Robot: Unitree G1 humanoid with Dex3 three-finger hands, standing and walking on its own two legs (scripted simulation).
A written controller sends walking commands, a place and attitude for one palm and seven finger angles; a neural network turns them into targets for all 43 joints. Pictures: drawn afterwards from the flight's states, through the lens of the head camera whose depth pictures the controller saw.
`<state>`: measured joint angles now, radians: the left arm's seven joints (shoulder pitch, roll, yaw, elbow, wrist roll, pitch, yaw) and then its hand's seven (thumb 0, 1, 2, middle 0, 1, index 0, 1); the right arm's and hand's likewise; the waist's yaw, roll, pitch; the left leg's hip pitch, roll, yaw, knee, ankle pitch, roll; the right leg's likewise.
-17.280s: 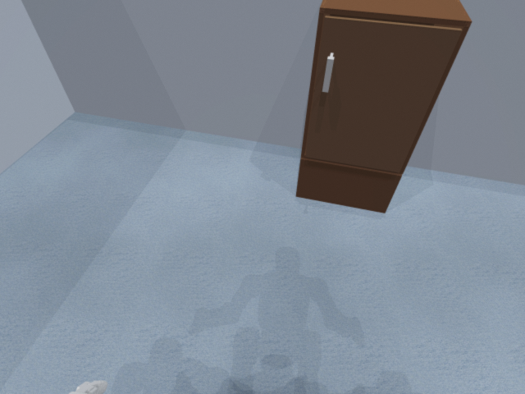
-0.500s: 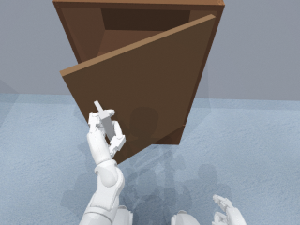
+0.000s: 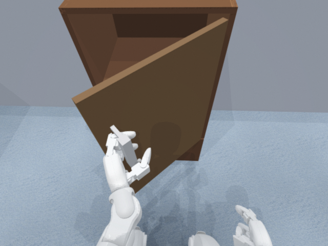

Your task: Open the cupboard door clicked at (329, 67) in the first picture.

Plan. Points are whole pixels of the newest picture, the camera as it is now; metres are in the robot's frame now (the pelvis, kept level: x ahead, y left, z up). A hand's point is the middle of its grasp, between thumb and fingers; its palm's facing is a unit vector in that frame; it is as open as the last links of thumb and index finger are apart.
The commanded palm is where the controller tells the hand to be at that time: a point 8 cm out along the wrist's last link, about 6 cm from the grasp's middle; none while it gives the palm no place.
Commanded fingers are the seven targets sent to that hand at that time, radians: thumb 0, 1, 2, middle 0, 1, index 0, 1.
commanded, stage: open thumb and fingers to let go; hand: left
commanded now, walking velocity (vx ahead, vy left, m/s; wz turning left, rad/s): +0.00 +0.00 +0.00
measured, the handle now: (123, 146) +0.35 +0.12 +0.04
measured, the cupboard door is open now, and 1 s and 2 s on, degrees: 44 45 45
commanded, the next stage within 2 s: slide the hand sideways off the handle in 0.52 s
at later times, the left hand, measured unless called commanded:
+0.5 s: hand (139, 162) +0.31 +0.08 +0.03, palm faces +0.31 -0.95 -0.03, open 15.0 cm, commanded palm +0.26 +0.12 +0.03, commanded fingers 0.00 -0.50 0.30 -0.15 -0.30 -0.15 -0.30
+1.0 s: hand (136, 176) +0.27 +0.08 +0.04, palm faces -0.11 -0.99 +0.03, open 16.1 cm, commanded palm +0.25 +0.14 +0.03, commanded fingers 0.00 -0.50 0.30 -0.15 -0.30 -0.15 -0.30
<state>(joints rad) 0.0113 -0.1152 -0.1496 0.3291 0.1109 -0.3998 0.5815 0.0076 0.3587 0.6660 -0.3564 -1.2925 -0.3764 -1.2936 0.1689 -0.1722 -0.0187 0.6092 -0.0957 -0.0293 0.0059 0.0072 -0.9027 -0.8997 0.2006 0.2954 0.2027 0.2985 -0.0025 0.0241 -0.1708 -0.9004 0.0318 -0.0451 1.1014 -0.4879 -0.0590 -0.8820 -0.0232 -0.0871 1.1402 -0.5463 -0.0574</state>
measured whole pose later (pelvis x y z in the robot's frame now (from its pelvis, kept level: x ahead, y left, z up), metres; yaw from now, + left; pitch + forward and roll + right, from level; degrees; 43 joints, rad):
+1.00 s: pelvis -0.01 +0.04 -0.01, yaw -1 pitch +15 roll +0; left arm 0.06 -0.01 -0.22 0.22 -0.01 -0.38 0.13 -0.01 -0.50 0.30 -0.16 -0.32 -0.19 -0.34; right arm 0.23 -0.22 0.00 0.50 -0.02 -0.04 0.01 0.01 -0.90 -0.90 0.20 0.30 0.20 0.30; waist -0.01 0.03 -0.15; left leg -0.93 0.01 -0.01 1.16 -0.50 0.00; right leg -0.90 -0.04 -0.05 1.16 -0.52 0.00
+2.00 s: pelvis +0.00 +0.03 -0.03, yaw -1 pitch +17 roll -2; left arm 0.51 0.17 -0.03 -0.18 -0.17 -0.41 -0.16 -0.01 -0.50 0.30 -0.15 -0.30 -0.16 -0.30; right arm 0.22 -0.22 -0.02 0.42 0.00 -0.06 -0.05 0.01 -0.90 -0.90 0.20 0.30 0.20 0.30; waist 0.01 0.04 -0.17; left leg -1.02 0.03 -0.05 1.30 -0.57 -0.03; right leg -0.97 -0.02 -0.09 1.28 -0.60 -0.03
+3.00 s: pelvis +0.04 +0.05 +0.08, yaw -1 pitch -2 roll -1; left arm 0.52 0.34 0.26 -0.43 -0.04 -0.01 0.14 0.00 0.39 0.68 -0.19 -0.30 -0.19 -0.30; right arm 0.23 -0.22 0.07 0.58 0.00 -0.12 -0.11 0.01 -0.90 -0.90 0.20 0.30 0.21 0.30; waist 0.06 0.06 -0.03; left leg -0.20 0.00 0.01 0.55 -0.32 0.02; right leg -0.16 -0.04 -0.04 0.52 -0.33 0.03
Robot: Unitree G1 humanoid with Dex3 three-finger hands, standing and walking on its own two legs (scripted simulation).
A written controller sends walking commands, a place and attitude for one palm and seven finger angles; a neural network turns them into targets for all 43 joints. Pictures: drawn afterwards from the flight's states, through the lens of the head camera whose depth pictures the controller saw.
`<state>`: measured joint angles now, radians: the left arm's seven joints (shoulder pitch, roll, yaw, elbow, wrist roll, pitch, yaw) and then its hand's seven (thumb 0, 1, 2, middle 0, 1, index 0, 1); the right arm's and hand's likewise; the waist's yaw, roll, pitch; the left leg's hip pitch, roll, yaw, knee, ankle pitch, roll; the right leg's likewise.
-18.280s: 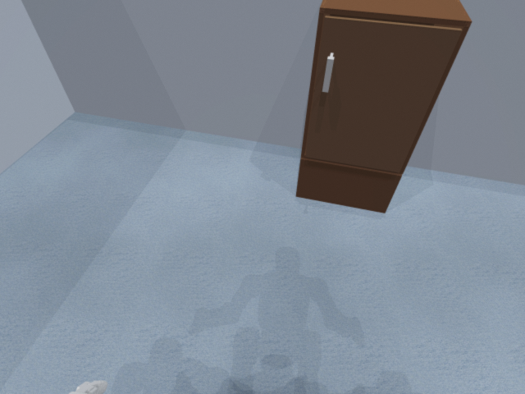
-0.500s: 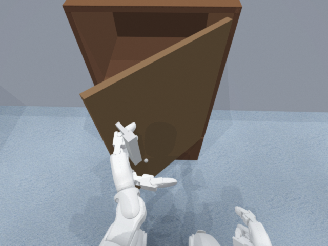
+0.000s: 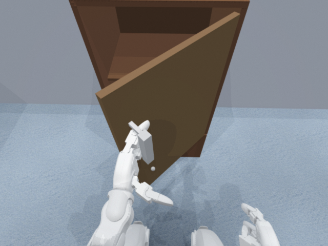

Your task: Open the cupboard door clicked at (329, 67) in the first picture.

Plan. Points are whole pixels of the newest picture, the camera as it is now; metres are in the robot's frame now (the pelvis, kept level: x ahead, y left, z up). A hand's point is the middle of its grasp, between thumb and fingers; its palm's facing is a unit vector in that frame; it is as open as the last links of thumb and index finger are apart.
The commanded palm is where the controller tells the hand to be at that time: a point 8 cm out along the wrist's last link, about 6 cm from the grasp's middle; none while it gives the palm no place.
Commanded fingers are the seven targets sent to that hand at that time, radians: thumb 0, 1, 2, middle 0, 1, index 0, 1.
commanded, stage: slide the hand sideways off the handle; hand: left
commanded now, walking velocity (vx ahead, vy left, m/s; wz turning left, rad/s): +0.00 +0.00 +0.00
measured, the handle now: (141, 142) +0.35 +0.08 +0.04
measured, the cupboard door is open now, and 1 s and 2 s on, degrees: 45 45 45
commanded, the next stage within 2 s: draw the hand back to the body in 0.82 s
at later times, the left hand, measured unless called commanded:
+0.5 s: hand (133, 188) +0.24 +0.08 +0.04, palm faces -0.05 -1.00 -0.01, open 16.2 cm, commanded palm +0.22 +0.15 +0.04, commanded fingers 0.00 -0.50 0.30 -0.15 -0.30 -0.15 -0.30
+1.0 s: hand (114, 203) +0.21 +0.12 +0.04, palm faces -0.06 -1.00 -0.02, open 16.3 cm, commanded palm +0.19 +0.18 +0.06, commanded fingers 0.00 -0.50 0.30 -0.15 -0.30 -0.15 -0.30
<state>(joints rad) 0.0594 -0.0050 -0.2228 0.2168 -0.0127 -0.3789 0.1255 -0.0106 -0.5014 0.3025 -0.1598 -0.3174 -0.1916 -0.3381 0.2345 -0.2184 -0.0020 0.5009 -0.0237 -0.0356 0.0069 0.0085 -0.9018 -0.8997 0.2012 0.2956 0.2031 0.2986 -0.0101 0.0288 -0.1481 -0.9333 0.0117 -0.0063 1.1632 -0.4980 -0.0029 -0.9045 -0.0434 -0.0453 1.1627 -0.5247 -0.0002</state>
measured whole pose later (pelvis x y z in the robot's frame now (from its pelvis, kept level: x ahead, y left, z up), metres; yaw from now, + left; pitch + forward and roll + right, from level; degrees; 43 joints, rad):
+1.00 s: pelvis +0.01 -0.01 -0.02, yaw +0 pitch +17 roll -2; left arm 0.51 0.17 -0.03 -0.18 -0.17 -0.41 -0.16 -0.01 -0.50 0.30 -0.15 -0.30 -0.16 -0.30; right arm 0.22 -0.22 -0.02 0.42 0.00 -0.06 -0.05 0.01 -0.90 -0.90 0.20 0.30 0.20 0.30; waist 0.01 0.04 -0.17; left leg -1.02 0.03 -0.05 1.30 -0.57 -0.03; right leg -0.97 -0.02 -0.09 1.28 -0.60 -0.03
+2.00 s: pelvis +0.05 +0.01 +0.09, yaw +0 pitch -2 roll -1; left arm 0.52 0.34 0.26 -0.43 -0.04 -0.01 0.14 0.00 0.39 0.68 -0.19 -0.30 -0.19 -0.30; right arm 0.23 -0.22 0.07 0.58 0.00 -0.12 -0.11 0.01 -0.90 -0.90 0.20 0.30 0.21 0.30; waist 0.06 0.06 -0.03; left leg -0.20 0.00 0.01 0.55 -0.32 0.02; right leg -0.16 -0.04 -0.04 0.52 -0.33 0.03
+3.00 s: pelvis +0.01 +0.01 +0.10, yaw -1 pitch +0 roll -1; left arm 0.59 0.44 0.40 -0.50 -0.06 -0.12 0.12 0.02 0.89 0.90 -0.21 -0.30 -0.22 -0.30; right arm 0.16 -0.24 -0.02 0.57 0.01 0.01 -0.10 0.01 -0.90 -0.90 0.20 0.30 0.20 0.30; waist 0.01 0.03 0.05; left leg -0.25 0.01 0.02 0.46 -0.19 0.01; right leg -0.22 -0.02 -0.04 0.42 -0.19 0.02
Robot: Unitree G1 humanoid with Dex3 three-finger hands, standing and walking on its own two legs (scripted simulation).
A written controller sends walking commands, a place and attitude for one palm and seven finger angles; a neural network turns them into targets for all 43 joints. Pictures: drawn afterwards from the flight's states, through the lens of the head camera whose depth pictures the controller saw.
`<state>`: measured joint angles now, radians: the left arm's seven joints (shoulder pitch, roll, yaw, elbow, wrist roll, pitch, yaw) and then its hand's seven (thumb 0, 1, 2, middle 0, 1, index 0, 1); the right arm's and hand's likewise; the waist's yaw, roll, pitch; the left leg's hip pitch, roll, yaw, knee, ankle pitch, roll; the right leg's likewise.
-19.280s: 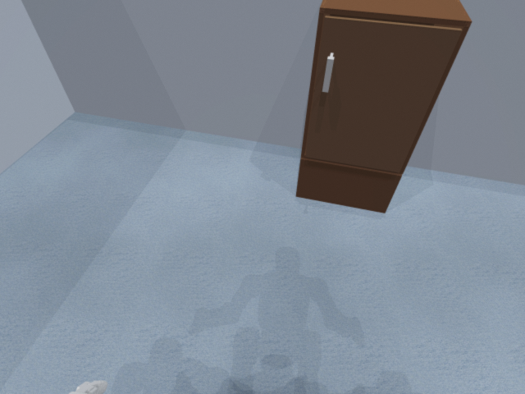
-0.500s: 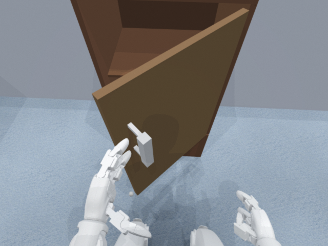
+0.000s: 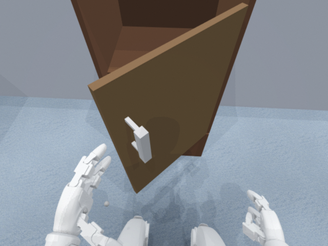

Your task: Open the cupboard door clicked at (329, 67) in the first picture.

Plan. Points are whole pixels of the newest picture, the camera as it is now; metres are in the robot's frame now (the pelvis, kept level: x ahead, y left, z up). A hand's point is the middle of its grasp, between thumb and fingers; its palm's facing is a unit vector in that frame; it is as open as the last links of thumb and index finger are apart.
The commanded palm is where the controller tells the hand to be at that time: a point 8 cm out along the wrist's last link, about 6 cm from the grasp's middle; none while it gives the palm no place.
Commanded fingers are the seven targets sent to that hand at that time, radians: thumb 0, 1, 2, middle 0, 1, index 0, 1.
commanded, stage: draw the hand back to the body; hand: left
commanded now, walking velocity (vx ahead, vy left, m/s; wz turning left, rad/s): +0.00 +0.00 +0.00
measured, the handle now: (138, 140) +0.34 +0.09 +0.07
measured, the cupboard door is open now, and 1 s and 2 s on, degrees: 45 45 45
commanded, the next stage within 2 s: step back with the hand held close in 1.50 s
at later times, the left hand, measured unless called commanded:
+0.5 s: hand (44, 187) +0.20 +0.21 +0.15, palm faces +0.06 -0.98 -0.20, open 15.8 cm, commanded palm +0.17 +0.26 +0.17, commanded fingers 0.00 -0.15 0.45 -0.16 -0.30 -0.16 -0.30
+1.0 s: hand out of the picture +0.23 +0.27 +0.25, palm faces +0.40 -0.82 -0.41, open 10.5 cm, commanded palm +0.18 +0.32 +0.27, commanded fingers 0.00 0.73 0.82 -0.19 -0.30 -0.19 -0.30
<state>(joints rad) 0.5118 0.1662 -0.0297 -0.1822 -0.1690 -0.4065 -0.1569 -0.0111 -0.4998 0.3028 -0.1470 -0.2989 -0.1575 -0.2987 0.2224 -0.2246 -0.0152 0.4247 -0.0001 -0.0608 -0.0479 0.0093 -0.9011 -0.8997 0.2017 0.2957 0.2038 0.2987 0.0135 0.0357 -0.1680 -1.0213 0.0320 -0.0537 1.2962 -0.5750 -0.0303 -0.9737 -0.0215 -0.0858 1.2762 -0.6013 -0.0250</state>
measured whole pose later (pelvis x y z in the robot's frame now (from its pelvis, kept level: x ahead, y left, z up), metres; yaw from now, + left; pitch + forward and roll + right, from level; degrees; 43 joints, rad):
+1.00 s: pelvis +0.04 +0.03 +0.11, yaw +0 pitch -2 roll -1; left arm 0.52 0.34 0.26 -0.43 -0.04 -0.01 0.14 0.00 0.39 0.68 -0.19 -0.30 -0.19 -0.30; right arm 0.23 -0.22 0.07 0.58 0.00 -0.12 -0.11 0.01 -0.90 -0.90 0.20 0.30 0.21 0.30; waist 0.06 0.06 -0.03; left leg -0.20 0.00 0.01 0.55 -0.32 0.02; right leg -0.16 -0.04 -0.04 0.52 -0.33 0.03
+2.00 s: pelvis +0.00 +0.02 +0.12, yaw -1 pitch +0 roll -1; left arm 0.59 0.44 0.40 -0.50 -0.06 -0.12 0.12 0.02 0.89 0.90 -0.21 -0.30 -0.22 -0.30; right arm 0.16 -0.24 -0.02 0.57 0.01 0.01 -0.10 0.01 -0.90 -0.90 0.20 0.30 0.20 0.30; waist 0.01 0.03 0.05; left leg -0.25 0.01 0.02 0.46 -0.19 0.01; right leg -0.22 -0.02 -0.04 0.42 -0.19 0.02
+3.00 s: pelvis -0.20 +0.03 +0.11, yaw +0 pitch -2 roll -1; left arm 0.46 0.46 0.43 -0.49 -0.05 -0.16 0.15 0.02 0.89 0.90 -0.21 -0.30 -0.22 -0.30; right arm 0.13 -0.17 0.03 0.61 -0.01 -0.15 -0.06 0.01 -0.90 -0.90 0.20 0.30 0.21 0.30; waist -0.02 -0.05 0.04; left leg -0.32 -0.01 0.06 0.43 -0.09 0.06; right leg -0.34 0.04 0.03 0.85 -0.49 0.01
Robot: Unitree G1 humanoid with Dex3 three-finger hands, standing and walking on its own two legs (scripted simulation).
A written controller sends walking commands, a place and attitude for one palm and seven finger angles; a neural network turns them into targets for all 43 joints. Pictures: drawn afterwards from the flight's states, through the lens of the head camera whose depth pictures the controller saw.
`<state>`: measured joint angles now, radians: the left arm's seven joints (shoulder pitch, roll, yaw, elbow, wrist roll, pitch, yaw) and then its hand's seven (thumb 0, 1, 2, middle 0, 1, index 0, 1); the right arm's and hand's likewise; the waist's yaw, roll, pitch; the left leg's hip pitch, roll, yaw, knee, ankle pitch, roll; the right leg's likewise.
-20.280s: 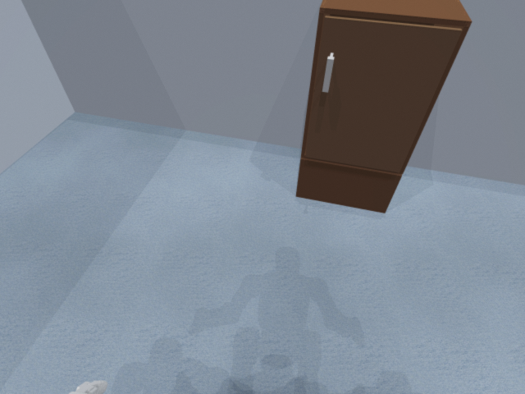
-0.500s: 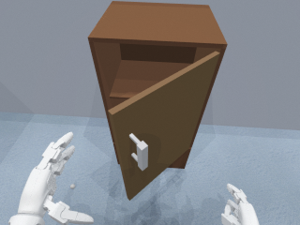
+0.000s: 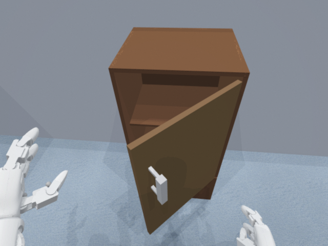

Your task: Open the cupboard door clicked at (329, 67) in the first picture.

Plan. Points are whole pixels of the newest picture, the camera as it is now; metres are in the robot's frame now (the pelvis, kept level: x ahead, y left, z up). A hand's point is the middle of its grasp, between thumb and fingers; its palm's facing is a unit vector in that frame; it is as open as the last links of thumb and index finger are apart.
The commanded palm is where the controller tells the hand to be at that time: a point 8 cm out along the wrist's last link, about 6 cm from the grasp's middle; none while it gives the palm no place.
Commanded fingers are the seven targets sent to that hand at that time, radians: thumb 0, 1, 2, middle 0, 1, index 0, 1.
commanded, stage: draw the hand back to the body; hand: left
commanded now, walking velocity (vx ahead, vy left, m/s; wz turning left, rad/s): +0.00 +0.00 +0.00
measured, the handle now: (157, 185) +0.30 +0.06 -0.04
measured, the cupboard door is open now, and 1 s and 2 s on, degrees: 45 45 45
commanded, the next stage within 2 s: step back with the hand held close in 0.50 s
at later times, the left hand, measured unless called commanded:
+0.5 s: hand (51, 180) +0.18 +0.23 +0.16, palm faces +0.45 -0.80 -0.41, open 7.4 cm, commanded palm +0.14 +0.27 +0.18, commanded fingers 0.00 0.90 0.90 -0.20 -0.30 -0.20 -0.30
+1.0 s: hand (29, 193) +0.15 +0.25 +0.16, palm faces +0.34 -0.78 -0.53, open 7.4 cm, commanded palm +0.10 +0.29 +0.18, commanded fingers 0.00 0.90 0.90 -0.20 -0.30 -0.20 -0.30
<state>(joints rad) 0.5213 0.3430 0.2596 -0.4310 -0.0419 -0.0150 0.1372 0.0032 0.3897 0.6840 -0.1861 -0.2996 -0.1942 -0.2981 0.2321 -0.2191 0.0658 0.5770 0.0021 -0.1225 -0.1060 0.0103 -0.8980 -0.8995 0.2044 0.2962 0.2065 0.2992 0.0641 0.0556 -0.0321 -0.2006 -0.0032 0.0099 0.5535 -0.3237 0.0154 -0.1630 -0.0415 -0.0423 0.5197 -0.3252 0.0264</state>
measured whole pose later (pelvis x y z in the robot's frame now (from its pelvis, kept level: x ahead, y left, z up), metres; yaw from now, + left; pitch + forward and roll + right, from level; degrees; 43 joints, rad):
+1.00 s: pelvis -0.05 +0.00 +0.01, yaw -1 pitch +0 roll -1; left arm 0.59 0.44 0.40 -0.50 -0.06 -0.12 0.12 0.02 0.89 0.90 -0.21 -0.30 -0.22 -0.30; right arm 0.16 -0.24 -0.02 0.57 0.01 0.01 -0.10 0.01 -0.90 -0.90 0.20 0.30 0.20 0.30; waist 0.01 0.03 0.05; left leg -0.25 0.01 0.02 0.46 -0.19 0.01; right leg -0.22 -0.02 -0.04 0.42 -0.19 0.02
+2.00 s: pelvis -0.24 +0.00 +0.00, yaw +1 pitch -2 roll -1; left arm 0.46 0.46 0.43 -0.49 -0.05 -0.16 0.15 0.02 0.89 0.90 -0.21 -0.30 -0.22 -0.30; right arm 0.13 -0.17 0.03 0.61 -0.01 -0.15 -0.06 0.01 -0.90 -0.90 0.20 0.30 0.21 0.30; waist -0.02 -0.05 0.04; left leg -0.32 -0.01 0.06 0.43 -0.09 0.06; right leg -0.34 0.04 0.03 0.85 -0.49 0.01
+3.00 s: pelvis -0.32 +0.00 +0.00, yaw +5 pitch -1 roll -1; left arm 0.29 0.20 0.03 0.94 0.01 0.04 0.02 -0.03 0.99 0.90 -0.20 -0.30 -0.21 -0.30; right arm 0.25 -0.17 0.01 0.99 -0.03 0.03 -0.01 0.01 -0.90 -0.90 0.20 0.30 0.20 0.30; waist 0.01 -0.01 0.07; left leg -0.27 0.03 0.01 0.51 -0.22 -0.01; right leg -0.23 -0.02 -0.11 0.49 -0.24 -0.02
